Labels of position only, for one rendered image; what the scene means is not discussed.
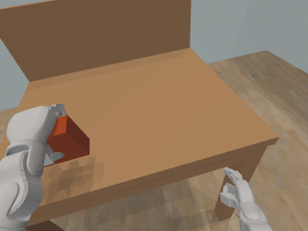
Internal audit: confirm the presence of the right robot forearm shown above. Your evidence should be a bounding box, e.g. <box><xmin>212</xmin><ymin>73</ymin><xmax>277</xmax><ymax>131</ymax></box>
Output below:
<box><xmin>238</xmin><ymin>201</ymin><xmax>273</xmax><ymax>231</ymax></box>

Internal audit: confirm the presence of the right robot hand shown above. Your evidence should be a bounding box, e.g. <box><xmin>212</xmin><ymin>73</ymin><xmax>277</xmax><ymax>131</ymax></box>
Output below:
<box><xmin>219</xmin><ymin>167</ymin><xmax>256</xmax><ymax>210</ymax></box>

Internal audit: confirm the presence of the left robot hand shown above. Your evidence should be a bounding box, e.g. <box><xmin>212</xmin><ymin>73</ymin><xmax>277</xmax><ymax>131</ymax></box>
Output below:
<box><xmin>7</xmin><ymin>104</ymin><xmax>67</xmax><ymax>167</ymax></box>

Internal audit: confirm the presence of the table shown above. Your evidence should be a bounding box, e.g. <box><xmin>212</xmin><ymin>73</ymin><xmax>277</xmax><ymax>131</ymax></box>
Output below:
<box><xmin>0</xmin><ymin>0</ymin><xmax>279</xmax><ymax>231</ymax></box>

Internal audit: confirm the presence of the sponge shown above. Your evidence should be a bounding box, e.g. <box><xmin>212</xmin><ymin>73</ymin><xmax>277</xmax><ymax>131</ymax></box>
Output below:
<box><xmin>9</xmin><ymin>115</ymin><xmax>90</xmax><ymax>167</ymax></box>

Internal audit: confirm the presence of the left robot forearm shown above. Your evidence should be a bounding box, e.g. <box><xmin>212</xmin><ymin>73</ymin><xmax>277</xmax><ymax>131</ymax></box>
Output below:
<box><xmin>0</xmin><ymin>141</ymin><xmax>46</xmax><ymax>231</ymax></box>

